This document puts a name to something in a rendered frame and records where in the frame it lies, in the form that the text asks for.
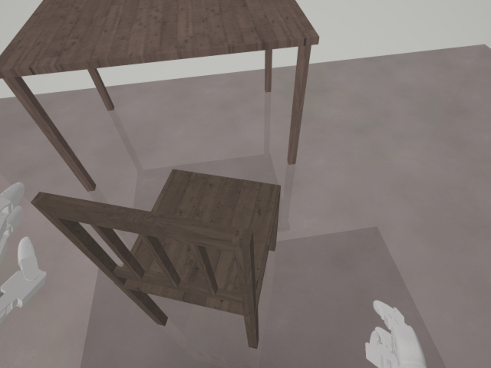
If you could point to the table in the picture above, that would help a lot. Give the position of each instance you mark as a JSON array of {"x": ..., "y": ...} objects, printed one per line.
[{"x": 73, "y": 35}]

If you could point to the chair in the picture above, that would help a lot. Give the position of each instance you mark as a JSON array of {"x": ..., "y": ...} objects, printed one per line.
[{"x": 205, "y": 242}]

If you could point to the robot right hand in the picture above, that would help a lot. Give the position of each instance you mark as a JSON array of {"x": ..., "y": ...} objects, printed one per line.
[{"x": 399, "y": 347}]

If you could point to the robot left hand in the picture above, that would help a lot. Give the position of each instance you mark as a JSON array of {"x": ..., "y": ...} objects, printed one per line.
[{"x": 23, "y": 284}]

